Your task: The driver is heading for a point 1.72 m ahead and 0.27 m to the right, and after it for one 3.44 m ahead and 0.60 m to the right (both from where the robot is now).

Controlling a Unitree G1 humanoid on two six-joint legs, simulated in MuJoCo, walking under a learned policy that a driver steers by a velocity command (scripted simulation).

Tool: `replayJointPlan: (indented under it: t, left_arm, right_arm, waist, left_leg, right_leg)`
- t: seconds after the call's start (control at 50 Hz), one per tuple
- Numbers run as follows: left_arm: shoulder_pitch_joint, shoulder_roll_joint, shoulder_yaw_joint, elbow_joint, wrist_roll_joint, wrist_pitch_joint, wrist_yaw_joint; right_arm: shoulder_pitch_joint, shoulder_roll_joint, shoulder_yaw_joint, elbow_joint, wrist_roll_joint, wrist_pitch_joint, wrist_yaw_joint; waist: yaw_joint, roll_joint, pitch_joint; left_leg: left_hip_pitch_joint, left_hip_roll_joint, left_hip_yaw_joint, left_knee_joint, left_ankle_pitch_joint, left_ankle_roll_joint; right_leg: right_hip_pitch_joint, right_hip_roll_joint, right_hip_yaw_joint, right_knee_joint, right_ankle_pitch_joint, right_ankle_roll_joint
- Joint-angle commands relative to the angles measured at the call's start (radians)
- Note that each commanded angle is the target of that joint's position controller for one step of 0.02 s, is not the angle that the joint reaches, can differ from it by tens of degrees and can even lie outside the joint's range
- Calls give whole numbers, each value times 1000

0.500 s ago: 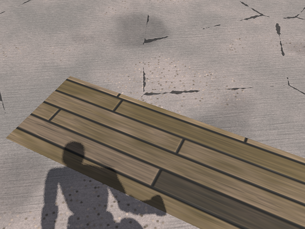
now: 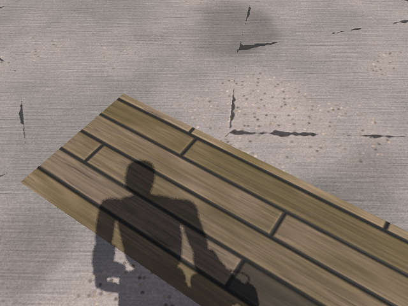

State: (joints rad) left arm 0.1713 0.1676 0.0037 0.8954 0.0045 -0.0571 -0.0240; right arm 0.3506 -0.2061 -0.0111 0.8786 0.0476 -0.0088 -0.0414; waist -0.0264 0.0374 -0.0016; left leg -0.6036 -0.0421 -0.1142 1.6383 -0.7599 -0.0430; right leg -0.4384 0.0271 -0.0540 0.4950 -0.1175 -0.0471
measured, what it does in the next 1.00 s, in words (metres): walks ahead: left foot 0.06 m higher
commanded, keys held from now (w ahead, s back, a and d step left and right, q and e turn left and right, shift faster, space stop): no key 1.00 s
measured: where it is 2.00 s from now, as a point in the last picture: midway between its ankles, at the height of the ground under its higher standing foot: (208, 301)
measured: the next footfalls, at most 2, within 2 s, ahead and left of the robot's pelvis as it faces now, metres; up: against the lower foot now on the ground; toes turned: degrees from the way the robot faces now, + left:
left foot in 0.16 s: +0.02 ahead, +0.18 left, +0.06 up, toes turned -1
left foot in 1.10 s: +0.33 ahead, +0.23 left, +0.00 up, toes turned -3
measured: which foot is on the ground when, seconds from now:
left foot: up 0.00-0.14, down 0.16-0.94, up 0.96-1.00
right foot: down 0.00-1.00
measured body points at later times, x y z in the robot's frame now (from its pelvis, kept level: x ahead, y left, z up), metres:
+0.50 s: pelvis +0.08 +0.04 +0.03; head +0.08 +0.05 +0.48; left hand +0.05 +0.25 -0.14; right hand +0.15 -0.18 -0.11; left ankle +0.01 +0.18 -0.65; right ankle +0.09 -0.09 -0.73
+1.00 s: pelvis +0.18 +0.09 +0.02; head +0.23 +0.12 +0.47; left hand +0.01 +0.31 -0.11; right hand +0.36 -0.14 -0.09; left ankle +0.07 +0.19 -0.60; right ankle +0.09 -0.08 -0.72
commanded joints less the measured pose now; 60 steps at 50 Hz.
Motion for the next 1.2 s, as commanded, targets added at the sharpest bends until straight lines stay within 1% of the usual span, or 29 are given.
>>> replayJointPlan:
  t: [0.02, 0.06, 0.12, 0.14, 0.16, 0.2, 0.26, 0.3, 0.34, 0.44, 0.58, 0.76, 0.86, 0.9, 0.92, 0.94, 0.96, 0.98, 1.0, 1.02, 1.04, 1.06, 1.08, 1.1, 1.12, 1.14, 1.16, 1.18, 1.2]
  left_arm:
    - [-35, 170, 24, -66, 31, 24, 41]
    - [-13, 161, 23, -42, 34, 20, 52]
    - [42, 126, 21, -4, 29, 16, 64]
    - [19, 146, 33, -19, 6, 34, 80]
    - [43, 146, 38, -17, 6, 48, 87]
    - [43, 78, 20, -8, 5, 60, 92]
    - [165, 46, 12, 81, 6, 39, 63]
    - [279, 50, 14, 145, 7, 20, 47]
    - [268, 68, 16, 165, 14, 1, 38]
    - [242, 69, 20, 202, 7, -1, 41]
    - [323, 41, 22, 266, 8, -9, 55]
    - [445, 37, 49, 323, -6, -39, 80]
    - [518, 50, 81, 330, -10, -75, 107]
    - [534, 73, 97, 328, 15, -100, 114]
    - [608, 79, 101, 347, 29, -115, 117]
    - [804, 83, 103, 402, 40, -129, 122]
    - [963, 75, 105, 458, 15, -133, 137]
    - [987, 13, 85, 495, -1, -108, 155]
    - [940, -92, 49, 477, 17, -105, 153]
    - [623, -94, 21, 353, -3, -97, 143]
    - [344, 54, 32, 194, -34, -71, 136]
    - [274, 264, 87, 172, -50, -38, 119]
    - [184, 397, 118, 145, -20, -12, 98]
    - [185, 286, 100, 153, -11, -1, 83]
    - [282, 189, 92, 145, 22, 22, 91]
    - [498, 9, 66, 200, 17, 39, 85]
    - [614, -109, 41, 212, -6, 58, 86]
    - [573, -118, 37, 199, -22, 65, 88]
    - [492, -41, 52, 173, -28, 67, 98]
  right_arm:
    - [-31, -85, -20, -105, -9, 50, -39]
    - [-1, -62, -30, -85, -39, 49, -49]
    - [20, -9, -19, -67, -45, 19, -42]
    - [-35, 7, -7, -90, -36, 21, -44]
    - [-82, 11, -6, -75, -33, 22, -45]
    - [-100, -35, -35, -42, -39, 17, -42]
    - [-162, 21, -39, 2, -39, -34, -32]
    - [-174, 16, -53, 23, -42, -72, -12]
    - [-178, 37, -61, 40, -30, -90, -2]
    - [-204, 55, -69, 72, -23, -95, 7]
    - [-246, 74, -70, 111, -10, -102, 31]
    - [-334, 71, -62, 130, -7, -111, 62]
    - [-320, 35, -66, 150, -15, -120, 70]
    - [-295, -15, -84, 152, -24, -124, 57]
    - [-342, -46, -96, 124, -31, -125, 45]
    - [-496, -77, -108, 56, -39, -128, 35]
    - [-717, -37, -95, -39, -45, -124, 34]
    - [-866, 80, -52, -131, -46, -118, 39]
    - [-931, 142, -12, -212, 0, -117, 55]
    - [-738, 192, 28, -232, 35, -113, 86]
    - [-454, 166, 36, -121, 54, -107, 120]
    - [-126, 137, 8, 33, 58, -83, 122]
    - [174, 14, -48, 185, 66, -2, 87]
    - [59, -126, -79, 163, 26, 29, 61]
    - [-153, -269, -83, 78, -59, 33, 44]
    - [-220, -203, -52, 44, -92, 29, 55]
    - [-268, -169, -42, 32, -68, 27, 81]
    - [-283, -156, -46, 34, -43, 19, 102]
    - [-283, -177, -56, 38, -23, 5, 108]
  waist:
    - [-10, -54, -113]
    - [-21, -135, -73]
    - [-25, -185, -144]
    - [-14, -126, -89]
    - [24, -158, -84]
    - [4, -76, 1]
    - [25, -41, 106]
    - [51, -43, 93]
    - [33, -87, 68]
    - [19, -103, 43]
    - [39, -127, 43]
    - [88, -126, 80]
    - [96, -62, 76]
    - [87, 26, 88]
    - [127, 30, 104]
    - [254, -69, 120]
    - [394, -545, 141]
    - [380, -656, 125]
    - [330, -400, 126]
    - [134, -87, 65]
    - [16, 138, -128]
    - [-93, 84, -311]
    - [-218, -29, -318]
    - [-211, 125, -263]
    - [-58, 486, -94]
    - [35, 467, -223]
    - [80, 328, -254]
    - [64, 208, -170]
    - [46, 139, -90]
  left_leg:
    - [-65, 98, 12, -46, 213, -42]
    - [13, 100, 26, -138, 327, -45]
    - [86, 111, 63, -288, 310, -44]
    - [112, 123, 60, -692, 397, -36]
    - [198, 86, 99, -845, 436, -45]
    - [169, 44, 112, -919, 509, -18]
    - [96, 27, 111, -1102, 663, 26]
    - [86, 31, 97, -1030, 668, 41]
    - [70, 23, 113, -1004, 539, 38]
    - [57, 33, 127, -1083, 520, 41]
    - [9, 38, 158, -1091, 424, 59]
    - [-46, 9, 243, -1190, 535, 57]
    - [43, -26, 281, -1171, 967, -9]
    - [168, -77, 337, -1097, 1369, -91]
    - [158, -113, 366, -980, 1532, -147]
    - [-16, -162, 378, -707, 1492, -204]
    - [-505, -111, 214, -211, 354, -150]
    - [-713, -17, -37, -39, -388, -68]
    - [-756, 50, -169, -109, -502, -3]
    - [-585, 182, -179, -550, -314, 30]
    - [-60, 209, -80, -1021, 189, 42]
    - [587, 92, 54, -954, 804, 41]
    - [818, 104, 13, -829, 918, 57]
    - [774, 175, -37, -821, 916, 93]
    - [468, 275, -187, -1076, 1399, 128]
    - [407, 355, -350, -1172, 1374, 222]
    - [405, 364, -446, -1282, 802, 285]
    - [381, 346, -550, -1382, 268, 288]
    - [342, 356, -637, -1429, -52, 270]
  right_leg:
    - [103, -386, 377, -206, 196, -254]
    - [2, -298, 271, -220, 151, -211]
    - [77, -256, 172, -151, 393, -190]
    - [76, -184, 107, -163, 188, -150]
    - [67, -169, 112, -164, 100, -139]
    - [63, -150, 49, -198, -38, -73]
    - [248, -125, -3, -147, 221, 3]
    - [335, -135, 3, -125, 401, 16]
    - [389, -158, 20, -118, 537, -6]
    - [475, -170, 15, -95, 586, -6]
    - [596, -188, 13, -60, 731, -7]
    - [718, -157, -32, 50, 785, 16]
    - [630, -71, -103, 177, 641, 39]
    - [495, 28, -220, 161, 412, 73]
    - [495, 65, -272, 64, 315, 80]
    - [647, 45, -266, -99, 396, 46]
    - [967, -144, 2, -161, 759, -31]
    - [1070, -282, 207, -67, 914, -40]
    - [968, -346, 245, -1, 842, -16]
    - [741, -414, 242, 26, 640, 19]
    - [476, -382, 177, -27, 476, 5]
    - [126, -336, 153, -88, 248, -22]
    - [-59, -339, 151, -75, 78, 8]
    - [-150, -242, 34, 121, -271, 95]
    - [-112, -67, -76, 430, -656, 168]
    - [27, -67, 78, 592, -651, 170]
    - [1, -63, 86, 716, -605, 158]
    - [-124, -57, 81, 821, -522, 133]
    - [-240, -64, 87, 907, -444, 101]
